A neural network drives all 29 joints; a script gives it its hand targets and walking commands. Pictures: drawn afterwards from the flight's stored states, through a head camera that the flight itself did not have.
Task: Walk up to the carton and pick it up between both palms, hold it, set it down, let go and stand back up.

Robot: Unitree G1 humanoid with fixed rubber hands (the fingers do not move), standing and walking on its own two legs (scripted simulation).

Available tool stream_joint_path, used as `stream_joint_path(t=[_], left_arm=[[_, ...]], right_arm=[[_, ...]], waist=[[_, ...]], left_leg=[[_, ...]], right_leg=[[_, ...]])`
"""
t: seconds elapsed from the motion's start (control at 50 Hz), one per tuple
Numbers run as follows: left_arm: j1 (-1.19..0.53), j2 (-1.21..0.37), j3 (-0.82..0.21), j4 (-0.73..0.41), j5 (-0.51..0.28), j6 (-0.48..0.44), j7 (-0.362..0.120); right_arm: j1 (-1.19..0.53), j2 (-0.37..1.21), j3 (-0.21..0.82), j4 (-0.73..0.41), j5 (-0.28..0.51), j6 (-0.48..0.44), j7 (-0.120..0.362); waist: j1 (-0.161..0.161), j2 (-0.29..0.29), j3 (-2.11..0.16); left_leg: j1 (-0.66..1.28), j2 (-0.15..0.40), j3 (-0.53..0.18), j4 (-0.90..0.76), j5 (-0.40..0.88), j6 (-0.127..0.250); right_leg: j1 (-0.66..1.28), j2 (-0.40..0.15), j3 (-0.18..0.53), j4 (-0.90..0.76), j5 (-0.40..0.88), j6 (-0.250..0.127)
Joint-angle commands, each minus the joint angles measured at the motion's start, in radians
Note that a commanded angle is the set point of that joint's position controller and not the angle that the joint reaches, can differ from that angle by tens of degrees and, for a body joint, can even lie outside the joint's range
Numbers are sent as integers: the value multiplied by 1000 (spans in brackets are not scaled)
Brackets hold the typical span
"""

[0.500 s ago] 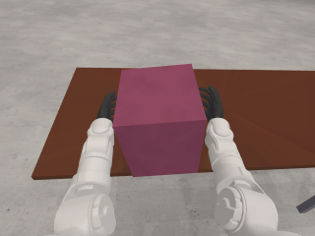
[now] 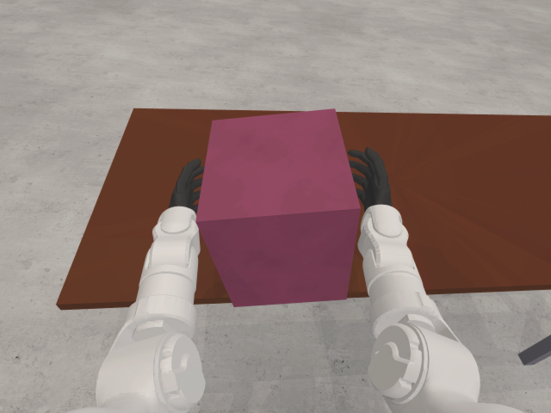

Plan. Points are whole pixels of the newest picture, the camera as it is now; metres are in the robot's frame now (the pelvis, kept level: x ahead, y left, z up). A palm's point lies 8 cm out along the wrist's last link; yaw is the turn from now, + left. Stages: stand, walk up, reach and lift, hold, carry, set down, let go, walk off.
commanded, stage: set down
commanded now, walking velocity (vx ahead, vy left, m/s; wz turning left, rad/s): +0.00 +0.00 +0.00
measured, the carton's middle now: (281, 213) +0.43 +0.00 +0.05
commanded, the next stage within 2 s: none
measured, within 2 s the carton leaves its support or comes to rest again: rests again in 1.88 s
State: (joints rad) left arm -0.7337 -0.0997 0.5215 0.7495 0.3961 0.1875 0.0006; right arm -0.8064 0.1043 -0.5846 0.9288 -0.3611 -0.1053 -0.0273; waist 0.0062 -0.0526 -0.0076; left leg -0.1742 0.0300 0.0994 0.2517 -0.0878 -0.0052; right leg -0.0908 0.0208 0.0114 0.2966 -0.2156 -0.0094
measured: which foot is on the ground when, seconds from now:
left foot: down 0.00-1.00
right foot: down 0.00-1.00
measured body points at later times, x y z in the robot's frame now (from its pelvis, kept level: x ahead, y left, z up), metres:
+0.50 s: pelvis -0.01 +0.00 +0.00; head +0.01 +0.02 +0.45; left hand +0.40 +0.15 +0.07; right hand +0.41 -0.14 +0.10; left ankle +0.03 +0.12 -0.75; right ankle -0.04 -0.10 -0.75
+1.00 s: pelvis +0.00 +0.00 +0.00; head +0.02 +0.02 +0.45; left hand +0.40 +0.15 +0.07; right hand +0.41 -0.15 +0.10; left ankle +0.03 +0.12 -0.75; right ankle -0.04 -0.10 -0.75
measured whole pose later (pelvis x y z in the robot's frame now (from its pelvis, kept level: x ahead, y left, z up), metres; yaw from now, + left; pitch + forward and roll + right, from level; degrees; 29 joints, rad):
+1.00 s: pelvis +0.00 +0.00 +0.00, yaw -1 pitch +1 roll +1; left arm -0.72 -0.17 0.60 0.73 0.47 0.09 0.00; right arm -0.76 0.14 -0.66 0.83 -0.46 -0.10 0.04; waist 0.01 -0.06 0.02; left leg -0.19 0.04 0.13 0.25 -0.09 0.00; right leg -0.12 0.02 0.03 0.31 -0.21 -0.01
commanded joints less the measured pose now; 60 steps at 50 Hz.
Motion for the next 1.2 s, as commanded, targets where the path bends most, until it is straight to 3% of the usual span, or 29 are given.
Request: stream_joint_path(t=[0.0, 0.12, 0.32, 0.64, 1.18], left_arm=[[-681, -412, -276, -127, -21, -85, -54], [-694, -421, -289, -135, -21, -111, -28], [-673, -393, -231, -83, -1, -136, -39], [-599, -393, -191, -76, 40, -147, -47], [-454, -380, -126, -58, 98, -153, -77]], right_arm=[[-475, 453, 256, 16, -24, -31, 147], [-483, 443, 237, 1, -42, -53, 162], [-482, 456, 224, -13, -77, -45, 165], [-416, 459, 195, -26, -105, -36, 167], [-318, 458, 191, -79, -128, -8, 169]], waist=[[-2, 58, -474], [3, 66, -519], [23, 18, -471], [19, 26, -411], [36, 11, -326]], left_leg=[[432, 12, 46, 81, 318, -5], [452, 21, 46, 94, 334, -10], [323, 7, 63, 43, 174, 20], [364, 10, 68, 61, 229, 22], [313, -1, 73, 51, 205, 51]], right_leg=[[-97, 2, -114, -14, 401, 88], [-142, 0, -116, -29, 338, 75], [-44, -15, -88, -2, 359, 97], [-93, -12, -93, -16, 328, 96], [-98, -15, -83, -18, 304, 100]])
